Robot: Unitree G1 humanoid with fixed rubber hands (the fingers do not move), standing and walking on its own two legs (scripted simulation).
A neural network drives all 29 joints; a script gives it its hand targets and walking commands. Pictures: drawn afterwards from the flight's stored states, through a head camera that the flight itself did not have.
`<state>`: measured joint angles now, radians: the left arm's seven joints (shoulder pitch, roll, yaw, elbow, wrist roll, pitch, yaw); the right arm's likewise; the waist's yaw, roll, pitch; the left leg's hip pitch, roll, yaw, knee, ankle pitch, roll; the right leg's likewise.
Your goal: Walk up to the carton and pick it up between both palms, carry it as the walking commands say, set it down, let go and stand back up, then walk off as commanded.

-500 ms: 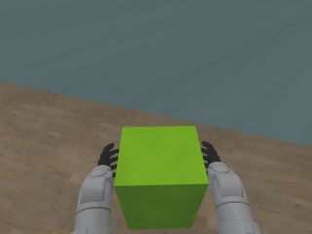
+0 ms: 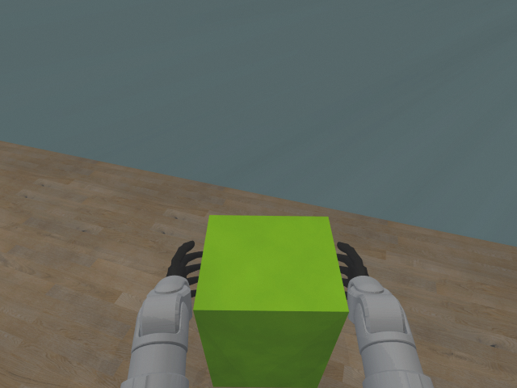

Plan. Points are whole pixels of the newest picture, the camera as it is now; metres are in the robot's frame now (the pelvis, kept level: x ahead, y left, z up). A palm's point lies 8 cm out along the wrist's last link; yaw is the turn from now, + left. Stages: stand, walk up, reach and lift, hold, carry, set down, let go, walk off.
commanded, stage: set down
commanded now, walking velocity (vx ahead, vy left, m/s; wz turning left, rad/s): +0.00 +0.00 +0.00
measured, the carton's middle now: (266, 307) +0.28 +0.05 -0.02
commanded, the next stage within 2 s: none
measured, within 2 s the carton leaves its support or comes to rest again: neither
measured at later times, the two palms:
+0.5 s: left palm (178, 305) +0.27 +0.20 -0.02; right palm (340, 300) +0.32 -0.08 -0.03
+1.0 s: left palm (188, 322) +0.29 +0.21 -0.12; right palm (329, 317) +0.34 -0.07 -0.13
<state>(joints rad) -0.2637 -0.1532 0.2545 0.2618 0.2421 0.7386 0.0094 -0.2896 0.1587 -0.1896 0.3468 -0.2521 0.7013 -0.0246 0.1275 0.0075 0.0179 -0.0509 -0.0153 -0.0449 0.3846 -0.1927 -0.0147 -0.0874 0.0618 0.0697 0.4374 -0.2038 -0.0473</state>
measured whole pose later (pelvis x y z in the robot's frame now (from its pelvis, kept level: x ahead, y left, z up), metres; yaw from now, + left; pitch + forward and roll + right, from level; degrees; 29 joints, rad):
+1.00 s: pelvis -0.03 +0.01 -0.06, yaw +1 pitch +21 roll +1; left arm -0.44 -0.18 0.44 0.50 0.23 0.22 0.02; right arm -0.52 0.12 -0.30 0.66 -0.25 0.19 -0.03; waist 0.12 -0.03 -0.05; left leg -0.95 -0.05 -0.06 0.91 -0.33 -0.02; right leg -0.96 0.09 0.08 0.92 -0.32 -0.02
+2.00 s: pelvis -0.05 +0.00 -0.22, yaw +2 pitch +39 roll +2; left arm -0.70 -0.08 0.47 0.69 0.10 0.14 0.07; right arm -0.83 0.03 -0.25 0.86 -0.16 0.15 -0.13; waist 0.12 -0.05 -0.18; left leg -1.71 -0.11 -0.07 1.56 -0.52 -0.05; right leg -1.73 0.14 0.07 1.58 -0.51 -0.01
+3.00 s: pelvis -0.09 +0.01 -0.35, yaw +2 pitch +42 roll +2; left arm -1.04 0.01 0.50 0.74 0.08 0.19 0.11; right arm -1.21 -0.10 -0.25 0.97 -0.12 0.18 -0.14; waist 0.12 -0.04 0.04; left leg -2.19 -0.15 -0.05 1.98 -0.54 -0.08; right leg -2.20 0.19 0.06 2.00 -0.54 0.05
